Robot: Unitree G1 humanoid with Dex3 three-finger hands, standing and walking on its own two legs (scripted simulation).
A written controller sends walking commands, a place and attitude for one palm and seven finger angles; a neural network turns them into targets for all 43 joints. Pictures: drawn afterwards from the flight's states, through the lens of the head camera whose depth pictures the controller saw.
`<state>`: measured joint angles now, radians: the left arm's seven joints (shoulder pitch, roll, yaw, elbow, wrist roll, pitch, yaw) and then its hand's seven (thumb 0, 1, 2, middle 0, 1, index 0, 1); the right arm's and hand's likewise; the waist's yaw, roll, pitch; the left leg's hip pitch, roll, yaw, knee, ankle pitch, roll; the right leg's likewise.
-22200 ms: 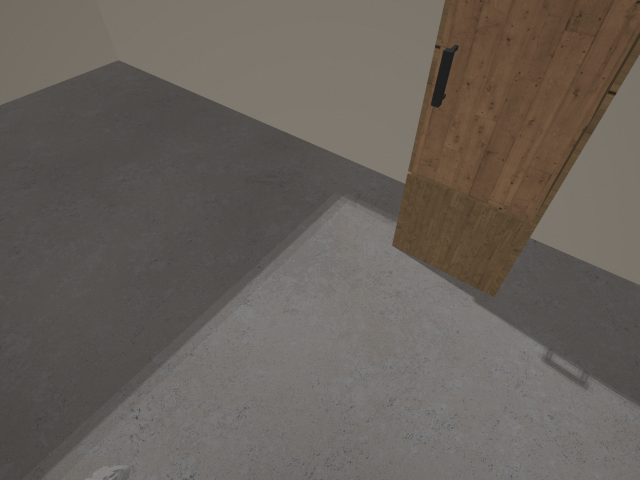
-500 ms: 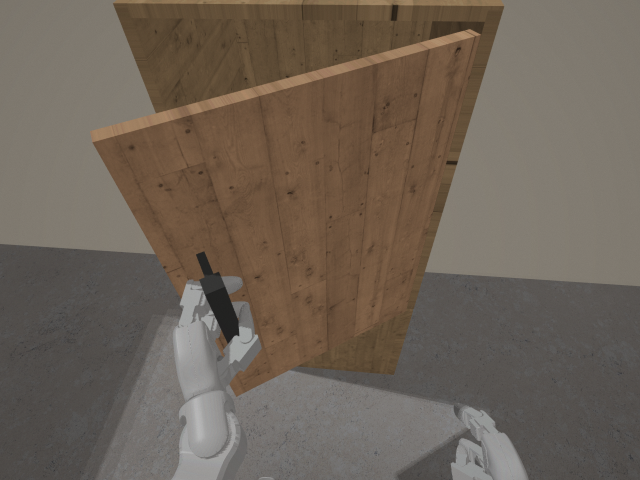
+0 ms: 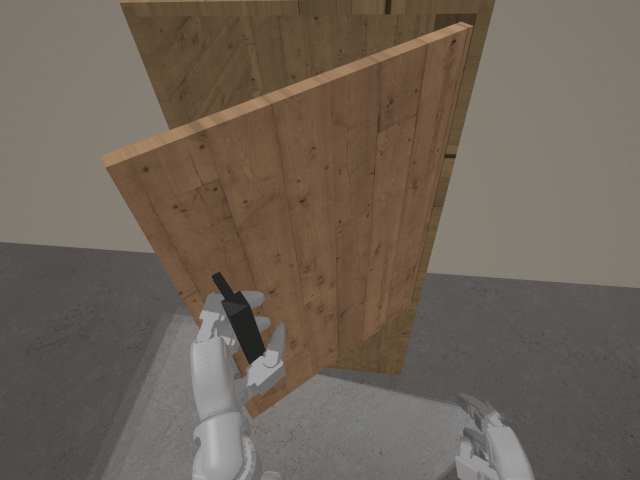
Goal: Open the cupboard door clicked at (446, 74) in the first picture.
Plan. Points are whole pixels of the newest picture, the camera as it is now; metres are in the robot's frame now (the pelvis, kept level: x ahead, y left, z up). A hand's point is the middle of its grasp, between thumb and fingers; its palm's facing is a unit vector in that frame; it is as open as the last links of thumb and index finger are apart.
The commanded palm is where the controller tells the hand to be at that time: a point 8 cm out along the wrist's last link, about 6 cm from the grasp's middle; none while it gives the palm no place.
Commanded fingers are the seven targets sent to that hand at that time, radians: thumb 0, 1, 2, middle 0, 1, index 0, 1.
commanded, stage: open thumb and fingers to let go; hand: left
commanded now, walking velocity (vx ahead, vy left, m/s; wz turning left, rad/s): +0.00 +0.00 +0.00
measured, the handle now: (241, 325) +0.29 +0.11 +0.07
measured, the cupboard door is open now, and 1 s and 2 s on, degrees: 42 43 43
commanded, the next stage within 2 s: slide the hand sideways off the handle in 0.58 s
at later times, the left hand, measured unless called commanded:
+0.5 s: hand (264, 353) +0.25 +0.08 +0.07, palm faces +0.25 -0.97 -0.01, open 14.7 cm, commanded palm +0.21 +0.12 +0.07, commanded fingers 0.00 -0.50 0.30 -0.17 -0.40 -0.17 -0.40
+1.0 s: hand (254, 386) +0.22 +0.08 +0.07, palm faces -0.18 -0.98 +0.03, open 16.2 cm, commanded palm +0.20 +0.14 +0.07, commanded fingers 0.00 -0.50 0.30 -0.15 -0.30 -0.15 -0.30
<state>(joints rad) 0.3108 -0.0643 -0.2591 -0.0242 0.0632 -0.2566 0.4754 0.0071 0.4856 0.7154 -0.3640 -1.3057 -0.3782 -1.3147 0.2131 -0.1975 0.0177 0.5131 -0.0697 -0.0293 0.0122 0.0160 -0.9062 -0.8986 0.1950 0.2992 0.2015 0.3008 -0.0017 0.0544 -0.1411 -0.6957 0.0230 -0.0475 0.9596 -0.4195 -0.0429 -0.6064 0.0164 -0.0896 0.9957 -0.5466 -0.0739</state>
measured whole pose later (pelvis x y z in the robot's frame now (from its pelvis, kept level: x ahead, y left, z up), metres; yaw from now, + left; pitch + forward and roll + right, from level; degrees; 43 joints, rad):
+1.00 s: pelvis -0.02 +0.05 -0.01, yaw -1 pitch +8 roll -1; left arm 0.32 0.05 -0.28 -0.12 -0.03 -0.24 0.05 -0.02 -0.51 0.30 -0.15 -0.34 -0.17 -0.36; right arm 0.27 -0.22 0.03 0.42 -0.01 -0.06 0.01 0.02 -0.90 -0.90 0.20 0.30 0.20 0.30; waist -0.02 0.06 -0.11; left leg -0.74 0.01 -0.01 1.02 -0.42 0.01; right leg -0.64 0.00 -0.05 1.02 -0.52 -0.02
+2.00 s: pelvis -0.02 +0.04 -0.03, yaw -1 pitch +10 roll -2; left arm 0.68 0.18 -0.05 -0.36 -0.19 -0.31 -0.17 -0.02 -0.50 0.30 -0.14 -0.30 -0.15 -0.30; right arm 0.28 -0.23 0.00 0.37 0.02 -0.07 -0.04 0.02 -0.90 -0.90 0.20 0.30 0.20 0.30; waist 0.01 0.06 -0.14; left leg -0.85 0.03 -0.04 1.15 -0.48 0.00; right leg -0.73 0.02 -0.08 1.12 -0.57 -0.03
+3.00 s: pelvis +0.02 +0.06 +0.06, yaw -2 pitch -3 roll -1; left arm 0.56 0.34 0.22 -0.46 -0.05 -0.01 0.11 0.00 0.28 0.64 -0.18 -0.30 -0.19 -0.30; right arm 0.21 -0.22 0.07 0.58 0.00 -0.12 -0.10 0.02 -0.90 -0.90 0.20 0.30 0.21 0.30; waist 0.07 0.05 -0.01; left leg -0.22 0.00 0.02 0.55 -0.28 0.02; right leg -0.11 -0.01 -0.02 0.50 -0.34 0.01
